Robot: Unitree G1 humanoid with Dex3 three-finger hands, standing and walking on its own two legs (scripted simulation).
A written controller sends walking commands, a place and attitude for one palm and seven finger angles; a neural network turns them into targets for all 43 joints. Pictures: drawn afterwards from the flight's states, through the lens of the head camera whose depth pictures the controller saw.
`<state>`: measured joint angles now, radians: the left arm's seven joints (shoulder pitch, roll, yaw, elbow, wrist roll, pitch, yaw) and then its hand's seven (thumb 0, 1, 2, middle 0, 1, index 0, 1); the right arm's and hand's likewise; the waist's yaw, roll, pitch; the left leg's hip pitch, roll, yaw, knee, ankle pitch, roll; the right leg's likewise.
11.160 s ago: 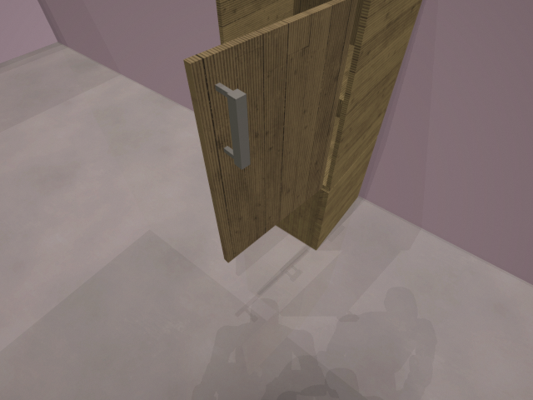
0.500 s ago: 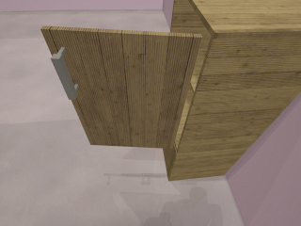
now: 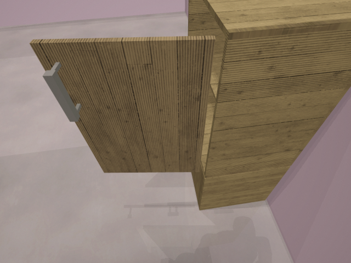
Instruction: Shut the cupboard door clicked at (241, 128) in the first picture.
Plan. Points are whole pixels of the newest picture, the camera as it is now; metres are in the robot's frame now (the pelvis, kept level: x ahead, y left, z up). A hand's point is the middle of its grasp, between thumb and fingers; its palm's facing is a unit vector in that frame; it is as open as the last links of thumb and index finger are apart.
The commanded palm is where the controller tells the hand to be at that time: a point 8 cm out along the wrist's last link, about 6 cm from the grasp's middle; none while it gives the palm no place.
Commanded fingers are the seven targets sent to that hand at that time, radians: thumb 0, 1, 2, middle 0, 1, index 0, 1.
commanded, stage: shuffle to correct the standing spot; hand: left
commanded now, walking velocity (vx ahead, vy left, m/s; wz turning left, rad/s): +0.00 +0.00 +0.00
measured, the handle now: (66, 93) +0.49 +0.31 +0.12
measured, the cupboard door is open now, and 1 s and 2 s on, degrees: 82 82 82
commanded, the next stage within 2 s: come to a stop and stand still in 0.86 s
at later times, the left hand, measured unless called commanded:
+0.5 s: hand out of the picture +0.00 +0.20 -0.19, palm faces +0.05 -0.97 -0.23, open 7.3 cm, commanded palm none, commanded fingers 0.00 0.90 0.90 -0.20 -0.30 -0.20 -0.30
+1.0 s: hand out of the picture +0.03 +0.28 -0.19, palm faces +0.08 -0.96 -0.25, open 7.3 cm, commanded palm none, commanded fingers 0.00 0.90 0.90 -0.20 -0.30 -0.20 -0.30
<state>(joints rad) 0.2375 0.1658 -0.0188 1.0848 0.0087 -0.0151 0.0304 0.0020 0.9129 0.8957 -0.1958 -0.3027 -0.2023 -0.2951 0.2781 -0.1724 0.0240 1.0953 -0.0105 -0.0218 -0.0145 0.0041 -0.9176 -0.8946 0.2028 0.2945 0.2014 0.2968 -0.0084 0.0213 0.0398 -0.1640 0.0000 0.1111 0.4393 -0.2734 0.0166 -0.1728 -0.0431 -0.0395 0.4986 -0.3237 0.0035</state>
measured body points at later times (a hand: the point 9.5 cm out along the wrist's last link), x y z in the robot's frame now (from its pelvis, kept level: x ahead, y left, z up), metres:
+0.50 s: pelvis +0.02 +0.01 -0.01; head +0.05 +0.02 +0.44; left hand +0.00 +0.25 -0.17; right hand +0.06 -0.23 -0.16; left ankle -0.02 +0.11 -0.74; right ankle -0.04 -0.11 -0.73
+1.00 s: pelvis +0.03 +0.08 -0.02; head +0.08 +0.09 +0.43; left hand +0.03 +0.34 -0.17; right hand +0.15 -0.16 -0.15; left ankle +0.07 +0.21 -0.74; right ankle +0.00 -0.08 -0.74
